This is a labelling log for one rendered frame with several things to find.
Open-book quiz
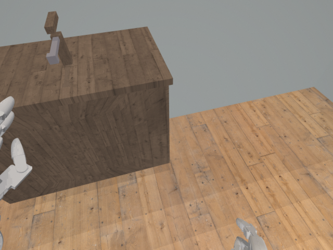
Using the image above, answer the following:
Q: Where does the tap lever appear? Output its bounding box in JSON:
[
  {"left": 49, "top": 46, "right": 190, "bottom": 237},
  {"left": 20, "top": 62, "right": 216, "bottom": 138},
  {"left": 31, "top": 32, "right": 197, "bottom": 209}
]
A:
[{"left": 46, "top": 36, "right": 60, "bottom": 65}]

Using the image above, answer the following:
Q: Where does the robot right hand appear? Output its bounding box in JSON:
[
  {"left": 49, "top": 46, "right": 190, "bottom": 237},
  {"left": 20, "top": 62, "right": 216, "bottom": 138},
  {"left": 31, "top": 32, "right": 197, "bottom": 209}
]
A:
[{"left": 231, "top": 218, "right": 267, "bottom": 250}]

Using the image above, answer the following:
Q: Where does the counter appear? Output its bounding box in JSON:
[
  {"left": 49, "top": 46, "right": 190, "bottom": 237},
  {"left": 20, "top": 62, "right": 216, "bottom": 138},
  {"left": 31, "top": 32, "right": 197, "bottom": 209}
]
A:
[{"left": 0, "top": 11, "right": 173, "bottom": 204}]

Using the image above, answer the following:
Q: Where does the robot left hand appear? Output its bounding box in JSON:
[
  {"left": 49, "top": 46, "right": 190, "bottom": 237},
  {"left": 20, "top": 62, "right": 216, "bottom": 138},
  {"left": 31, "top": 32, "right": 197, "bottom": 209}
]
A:
[{"left": 0, "top": 96, "right": 32, "bottom": 200}]

